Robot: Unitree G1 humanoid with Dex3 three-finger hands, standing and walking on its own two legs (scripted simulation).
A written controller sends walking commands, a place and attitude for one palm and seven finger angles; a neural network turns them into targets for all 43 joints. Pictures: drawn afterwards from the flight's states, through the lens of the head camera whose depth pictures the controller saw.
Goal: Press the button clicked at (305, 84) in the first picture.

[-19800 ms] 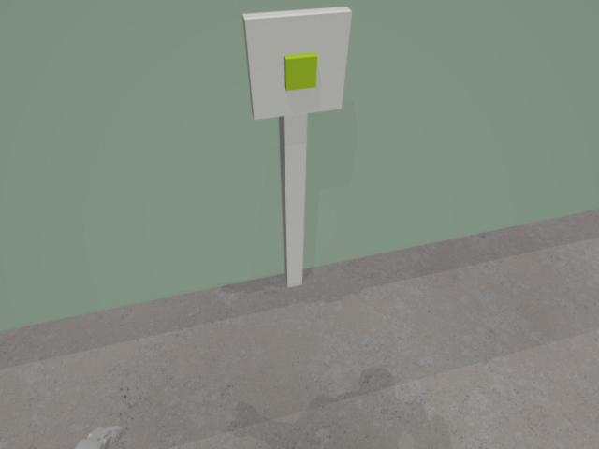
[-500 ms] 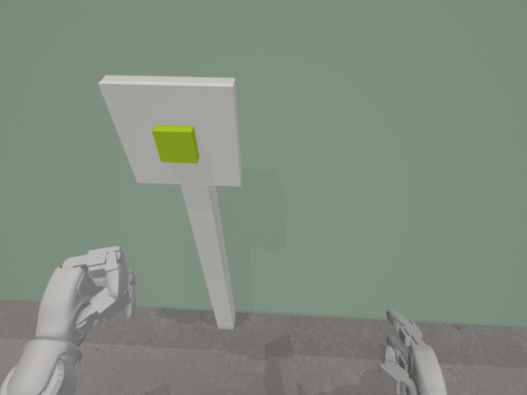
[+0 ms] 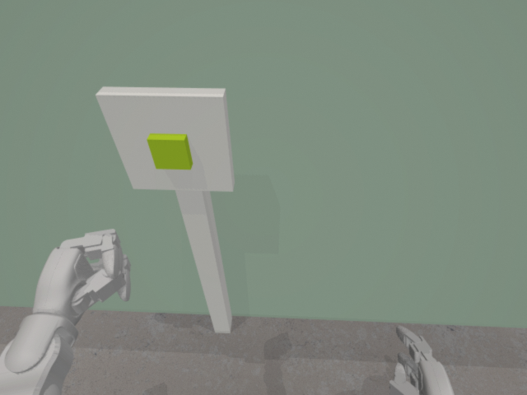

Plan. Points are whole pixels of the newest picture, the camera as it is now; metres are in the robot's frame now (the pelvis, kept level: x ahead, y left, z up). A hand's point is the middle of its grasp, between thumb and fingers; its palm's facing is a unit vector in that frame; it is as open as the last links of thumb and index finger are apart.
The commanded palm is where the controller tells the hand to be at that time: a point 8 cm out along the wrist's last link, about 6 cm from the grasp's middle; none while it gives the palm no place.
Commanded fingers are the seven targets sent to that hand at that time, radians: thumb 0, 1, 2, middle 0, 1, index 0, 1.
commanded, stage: raise the hand and make a fist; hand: left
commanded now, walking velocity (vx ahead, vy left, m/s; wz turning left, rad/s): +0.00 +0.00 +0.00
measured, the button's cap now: (171, 150) +0.49 +0.21 +0.13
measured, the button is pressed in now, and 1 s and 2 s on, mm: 0 0 0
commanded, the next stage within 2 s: aim a knuckle at the button in 0.14 s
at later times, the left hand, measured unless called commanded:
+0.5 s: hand (134, 250) +0.27 +0.20 +0.12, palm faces +0.08 -0.99 -0.06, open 3.1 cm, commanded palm +0.24 +0.25 +0.13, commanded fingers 0.00 0.90 0.90 -1.30 -1.50 -1.30 -1.50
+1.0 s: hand (156, 222) +0.34 +0.20 +0.10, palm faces +0.03 -1.00 +0.00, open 3.1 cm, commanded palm +0.32 +0.25 +0.11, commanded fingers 0.00 0.90 0.90 -1.30 -1.50 -1.30 -1.50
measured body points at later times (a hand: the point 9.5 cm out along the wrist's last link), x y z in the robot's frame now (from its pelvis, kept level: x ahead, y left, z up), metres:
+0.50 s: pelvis +0.00 -0.02 +0.00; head +0.00 -0.04 +0.45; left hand +0.26 +0.26 +0.13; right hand +0.19 -0.25 -0.08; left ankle +0.02 +0.10 -0.73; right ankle -0.02 -0.10 -0.73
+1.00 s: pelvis +0.01 +0.00 +0.00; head +0.03 -0.01 +0.45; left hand +0.33 +0.25 +0.10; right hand +0.17 -0.24 -0.09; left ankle +0.02 +0.11 -0.73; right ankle -0.02 -0.10 -0.73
